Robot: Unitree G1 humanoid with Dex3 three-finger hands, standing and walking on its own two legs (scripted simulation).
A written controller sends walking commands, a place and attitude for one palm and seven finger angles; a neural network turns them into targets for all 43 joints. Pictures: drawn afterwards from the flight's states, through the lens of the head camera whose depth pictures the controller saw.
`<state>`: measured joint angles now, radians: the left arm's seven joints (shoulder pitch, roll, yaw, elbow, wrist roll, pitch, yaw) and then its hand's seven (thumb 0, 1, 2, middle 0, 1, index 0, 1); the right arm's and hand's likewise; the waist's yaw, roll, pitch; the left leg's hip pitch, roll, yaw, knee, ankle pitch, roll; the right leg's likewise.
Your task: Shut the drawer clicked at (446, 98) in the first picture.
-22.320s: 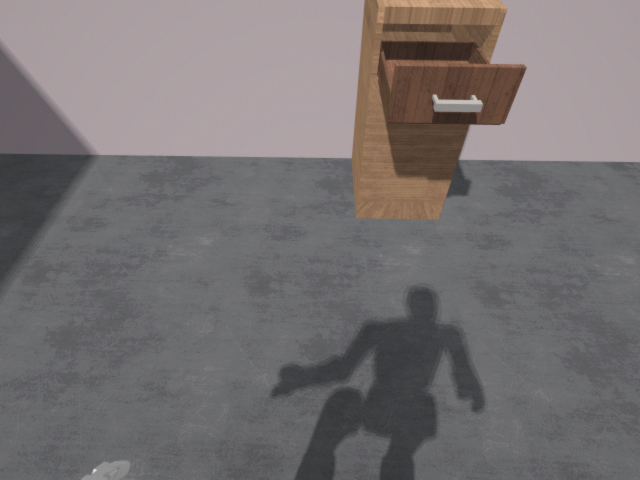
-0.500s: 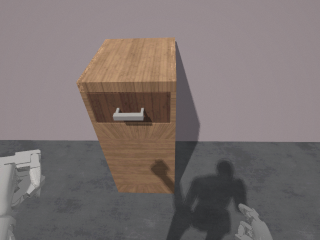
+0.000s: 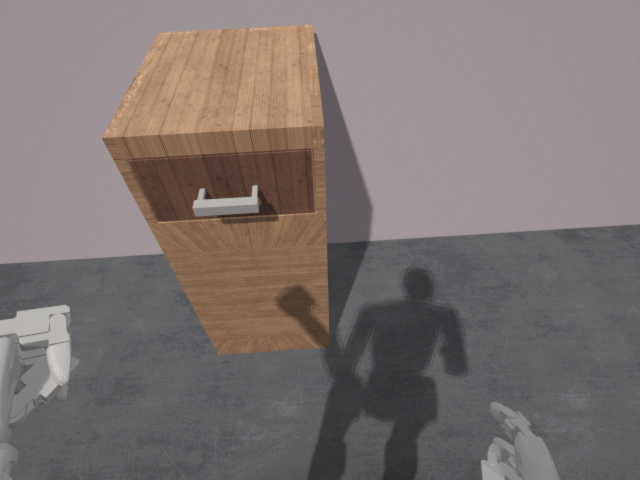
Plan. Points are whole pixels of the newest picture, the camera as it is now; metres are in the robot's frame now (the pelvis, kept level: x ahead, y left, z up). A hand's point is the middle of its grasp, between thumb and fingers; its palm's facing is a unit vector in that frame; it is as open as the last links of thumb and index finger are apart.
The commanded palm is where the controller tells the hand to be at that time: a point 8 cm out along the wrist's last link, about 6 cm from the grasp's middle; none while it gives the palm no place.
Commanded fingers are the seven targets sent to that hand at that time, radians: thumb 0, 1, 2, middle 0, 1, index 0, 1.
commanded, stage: step back with the hand held close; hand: left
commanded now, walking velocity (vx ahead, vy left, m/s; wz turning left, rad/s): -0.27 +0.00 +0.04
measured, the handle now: (227, 199) +0.60 +0.22 -0.03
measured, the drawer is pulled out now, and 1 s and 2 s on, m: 0.00 0.00 0.00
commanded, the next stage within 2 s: stop stepping back and stand still in 1.06 s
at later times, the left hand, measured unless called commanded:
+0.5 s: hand out of the picture +0.12 +0.25 +0.15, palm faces +0.39 -0.81 -0.44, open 3.3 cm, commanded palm +0.06 +0.30 +0.17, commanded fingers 0.00 0.90 0.90 -1.40 -1.60 -1.40 -1.60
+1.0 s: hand out of the picture +0.04 +0.21 +0.16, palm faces +0.22 -0.80 -0.56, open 3.3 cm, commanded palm -0.02 +0.26 +0.17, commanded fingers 0.00 0.90 0.90 -1.40 -1.60 -1.40 -1.60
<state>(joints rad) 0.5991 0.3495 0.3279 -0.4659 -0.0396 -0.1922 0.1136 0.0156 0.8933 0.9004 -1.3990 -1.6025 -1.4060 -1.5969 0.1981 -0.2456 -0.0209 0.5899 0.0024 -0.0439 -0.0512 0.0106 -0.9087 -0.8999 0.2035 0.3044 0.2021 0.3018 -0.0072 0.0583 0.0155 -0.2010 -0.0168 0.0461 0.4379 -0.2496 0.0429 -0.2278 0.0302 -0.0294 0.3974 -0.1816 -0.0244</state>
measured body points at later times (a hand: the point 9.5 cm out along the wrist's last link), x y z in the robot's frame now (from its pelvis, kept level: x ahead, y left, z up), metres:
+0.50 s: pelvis -0.07 +0.01 -0.02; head -0.05 +0.02 +0.43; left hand +0.09 +0.29 +0.18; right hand +0.11 -0.22 -0.09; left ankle -0.01 +0.09 -0.74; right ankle +0.02 -0.10 -0.74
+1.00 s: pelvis -0.15 -0.02 -0.01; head -0.11 +0.00 +0.43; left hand +0.02 +0.25 +0.19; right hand +0.05 -0.24 -0.08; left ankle -0.02 +0.09 -0.74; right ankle -0.15 -0.11 -0.74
